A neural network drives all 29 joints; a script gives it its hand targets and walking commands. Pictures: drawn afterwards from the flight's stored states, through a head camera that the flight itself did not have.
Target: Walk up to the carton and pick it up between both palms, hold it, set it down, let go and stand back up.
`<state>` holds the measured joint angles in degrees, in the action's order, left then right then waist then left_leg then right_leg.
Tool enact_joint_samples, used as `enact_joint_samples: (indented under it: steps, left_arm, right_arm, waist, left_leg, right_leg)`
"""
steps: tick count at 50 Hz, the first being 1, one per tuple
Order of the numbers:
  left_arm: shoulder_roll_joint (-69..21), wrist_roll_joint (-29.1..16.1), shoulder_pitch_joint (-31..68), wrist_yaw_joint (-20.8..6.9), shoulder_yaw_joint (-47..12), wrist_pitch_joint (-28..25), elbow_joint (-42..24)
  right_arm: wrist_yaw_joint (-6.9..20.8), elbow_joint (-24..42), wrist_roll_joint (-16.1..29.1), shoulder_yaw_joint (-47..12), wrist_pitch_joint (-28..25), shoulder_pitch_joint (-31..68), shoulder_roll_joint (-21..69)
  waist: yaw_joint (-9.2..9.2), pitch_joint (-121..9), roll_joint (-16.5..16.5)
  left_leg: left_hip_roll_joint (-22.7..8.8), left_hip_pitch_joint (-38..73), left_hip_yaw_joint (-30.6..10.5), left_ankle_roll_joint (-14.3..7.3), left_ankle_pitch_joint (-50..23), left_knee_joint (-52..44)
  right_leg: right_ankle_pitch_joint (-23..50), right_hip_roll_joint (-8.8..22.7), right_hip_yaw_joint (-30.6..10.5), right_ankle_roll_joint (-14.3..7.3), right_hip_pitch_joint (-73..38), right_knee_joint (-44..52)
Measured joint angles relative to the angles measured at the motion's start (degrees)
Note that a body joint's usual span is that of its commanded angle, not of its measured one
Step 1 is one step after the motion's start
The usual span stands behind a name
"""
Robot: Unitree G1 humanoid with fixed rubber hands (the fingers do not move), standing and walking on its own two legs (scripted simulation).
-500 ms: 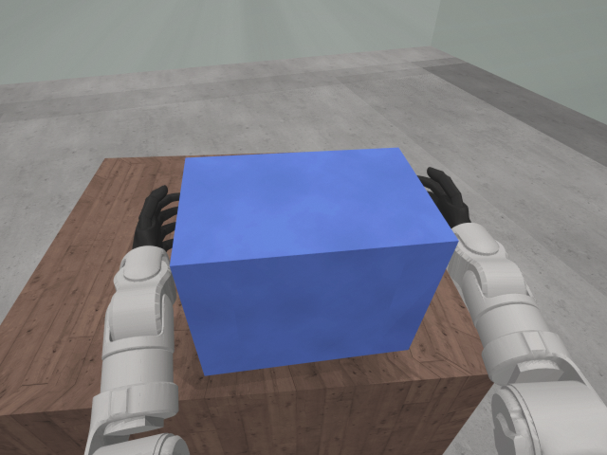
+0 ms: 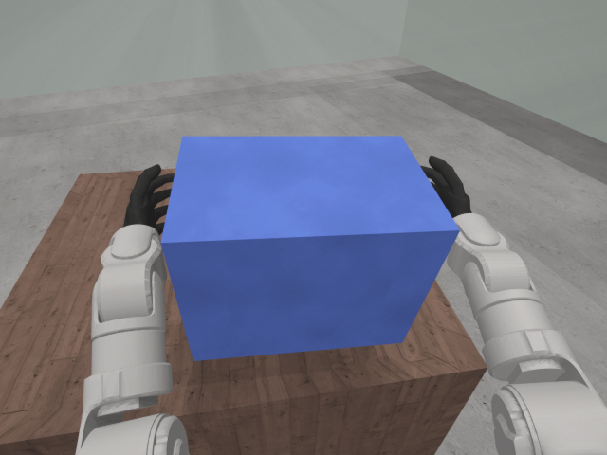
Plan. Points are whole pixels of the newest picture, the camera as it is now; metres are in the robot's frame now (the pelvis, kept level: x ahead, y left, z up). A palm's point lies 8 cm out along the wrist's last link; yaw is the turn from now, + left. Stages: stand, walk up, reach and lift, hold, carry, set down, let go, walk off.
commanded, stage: reach and lift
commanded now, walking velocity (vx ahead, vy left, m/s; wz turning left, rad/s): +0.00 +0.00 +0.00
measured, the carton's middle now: (299, 246) +0.38 +0.00 +0.13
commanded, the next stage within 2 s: hold in 1.00 s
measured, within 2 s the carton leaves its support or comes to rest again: neither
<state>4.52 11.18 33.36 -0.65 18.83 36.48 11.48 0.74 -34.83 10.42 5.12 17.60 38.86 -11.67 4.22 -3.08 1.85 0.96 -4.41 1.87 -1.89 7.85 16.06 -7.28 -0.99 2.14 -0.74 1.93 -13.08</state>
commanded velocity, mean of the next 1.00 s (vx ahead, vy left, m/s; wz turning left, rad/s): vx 0.00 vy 0.00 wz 0.00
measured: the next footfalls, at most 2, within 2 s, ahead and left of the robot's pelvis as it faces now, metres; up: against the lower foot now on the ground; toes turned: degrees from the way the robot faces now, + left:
none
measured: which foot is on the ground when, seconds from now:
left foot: down 0.00-1.00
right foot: down 0.00-1.00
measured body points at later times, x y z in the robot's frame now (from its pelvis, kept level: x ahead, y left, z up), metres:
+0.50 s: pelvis -0.01 +0.01 +0.00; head -0.06 +0.03 +0.45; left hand +0.37 +0.21 +0.20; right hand +0.37 -0.18 +0.20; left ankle +0.02 +0.09 -0.75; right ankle +0.00 -0.11 -0.75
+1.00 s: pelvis +0.00 +0.00 +0.00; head -0.06 +0.02 +0.45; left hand +0.37 +0.21 +0.22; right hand +0.38 -0.19 +0.22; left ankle +0.02 +0.09 -0.75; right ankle +0.00 -0.11 -0.75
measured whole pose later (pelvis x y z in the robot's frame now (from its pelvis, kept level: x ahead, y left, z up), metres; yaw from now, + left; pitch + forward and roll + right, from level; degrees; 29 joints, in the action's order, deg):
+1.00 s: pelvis +0.00 +0.00 +0.00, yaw +0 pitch -4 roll -1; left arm 7.6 11.3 37.2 -3.2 20.4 42.5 10.5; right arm -3.0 -34.0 15.1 3.3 23.9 44.1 -12.0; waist 4.5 -4.1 1.8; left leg 0.5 -4.7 1.3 -1.5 8.2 17.4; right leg -7.1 -1.5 2.7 -1.2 1.4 -12.9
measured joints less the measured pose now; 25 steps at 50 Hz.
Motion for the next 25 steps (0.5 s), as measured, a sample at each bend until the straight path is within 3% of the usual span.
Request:
enact_joint_samples:
  steps: [7,16,25]
  left_arm:
    - [0.47,0.88,-0.85,-1.93,0.73,1.73,-2.65]
    - [1.07,0.84,-1.83,-1.99,-0.15,3.48,-5.88]
    - [1.55,0.32,1.70,-1.82,0.77,3.94,-2.37]
  right_arm:
    - [-1.78,3.14,1.63,-0.80,2.02,-1.05,0.72]
    - [-2.26,5.23,3.15,-1.04,3.55,-0.76,0.54]
    - [-1.90,3.33,1.29,1.19,4.20,1.17,1.38]
  waist:
    - [0.89,0.28,0.99]
    - [0.58,0.78,0.15]
    - [0.38,0.08,0.62]
  left_leg:
    - [-0.02,1.55,0.15,0.05,0.77,0.55]
    - [0.07,0.20,-0.02,-0.22,0.74,1.60]
    - [0.24,-1.31,-0.21,-0.34,-0.58,0.77]
  right_leg:
    - [-0.44,-0.01,-0.17,0.05,-1.73,-0.05]
    - [0.17,0.08,0.03,0.21,-1.06,0.14]
    - [0.85,0.25,0.26,0.17,0.87,-0.06]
